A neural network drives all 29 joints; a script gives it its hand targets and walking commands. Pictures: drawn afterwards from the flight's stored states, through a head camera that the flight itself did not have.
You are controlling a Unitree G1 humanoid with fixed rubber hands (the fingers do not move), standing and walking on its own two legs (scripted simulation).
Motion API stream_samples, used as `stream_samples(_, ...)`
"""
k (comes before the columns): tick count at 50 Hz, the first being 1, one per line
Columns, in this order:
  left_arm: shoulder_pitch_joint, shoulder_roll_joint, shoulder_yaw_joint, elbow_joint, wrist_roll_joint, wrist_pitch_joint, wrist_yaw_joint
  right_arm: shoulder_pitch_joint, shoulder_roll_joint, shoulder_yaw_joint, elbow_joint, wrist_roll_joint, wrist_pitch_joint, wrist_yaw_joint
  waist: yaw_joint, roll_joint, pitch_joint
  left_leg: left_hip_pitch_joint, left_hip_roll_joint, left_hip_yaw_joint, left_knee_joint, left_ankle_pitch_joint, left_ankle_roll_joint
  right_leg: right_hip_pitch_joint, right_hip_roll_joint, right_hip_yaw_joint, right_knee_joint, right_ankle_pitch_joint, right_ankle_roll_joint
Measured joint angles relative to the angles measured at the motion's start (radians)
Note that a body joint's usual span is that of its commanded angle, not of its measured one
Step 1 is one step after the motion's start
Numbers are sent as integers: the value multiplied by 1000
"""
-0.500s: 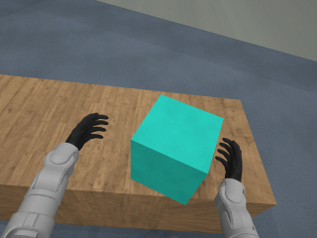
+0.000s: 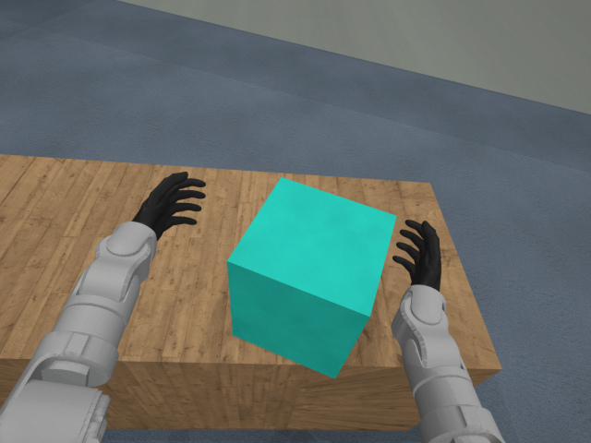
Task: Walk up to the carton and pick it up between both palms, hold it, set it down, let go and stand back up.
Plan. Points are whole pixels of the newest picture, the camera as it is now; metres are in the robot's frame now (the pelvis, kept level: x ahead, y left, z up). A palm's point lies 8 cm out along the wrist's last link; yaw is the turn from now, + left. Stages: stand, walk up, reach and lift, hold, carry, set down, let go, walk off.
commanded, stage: reach and lift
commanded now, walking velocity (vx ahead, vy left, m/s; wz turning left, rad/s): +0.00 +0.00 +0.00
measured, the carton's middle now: (308, 279) +0.41 -0.04 -0.08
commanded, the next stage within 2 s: none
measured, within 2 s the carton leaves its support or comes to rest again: neither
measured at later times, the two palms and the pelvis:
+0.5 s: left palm (169, 196) +0.42 +0.18 +0.10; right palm (423, 248) +0.36 -0.18 +0.09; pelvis +0.00 +0.00 +0.00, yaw +0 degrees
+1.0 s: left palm (185, 227) +0.42 +0.16 +0.04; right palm (423, 249) +0.36 -0.18 +0.08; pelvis -0.02 +0.00 -0.01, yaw -1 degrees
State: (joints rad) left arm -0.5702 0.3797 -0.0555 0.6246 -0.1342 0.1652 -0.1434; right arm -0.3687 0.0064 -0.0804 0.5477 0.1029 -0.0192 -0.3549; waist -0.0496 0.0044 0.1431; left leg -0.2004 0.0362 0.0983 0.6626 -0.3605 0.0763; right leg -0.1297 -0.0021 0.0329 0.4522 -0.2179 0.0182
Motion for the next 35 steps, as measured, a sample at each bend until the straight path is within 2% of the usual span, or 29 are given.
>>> stream_samples(9, -130, 0, -21, 156, -4, 0, 15, -104, 0, -6, 83, 10, 33, 0, -28, -9, -38, -37, 0, 0, 0, 9, 0, -37, 0, 0, 0, 9, 0)
stream_samples(26, -239, 0, -75, 364, -45, -51, 39, -262, 0, -37, 275, 16, 14, 0, -42, -9, -120, -110, 0, 0, -1, 22, 0, -110, 0, 0, 0, 22, 0)
stream_samples(30, -257, 0, -93, 416, -48, -76, 40, -303, 0, -38, 351, 16, -1, 0, -47, -10, -132, -122, 0, 0, -1, 24, 0, -123, 0, 0, 0, 24, 0)
stream_samples(35, -260, 0, -102, 473, -48, -120, 40, -323, 0, -38, 419, 16, -62, 0, -56, -10, -149, -147, 0, 0, 3, 26, 0, -148, 0, 0, 5, 26, 0)
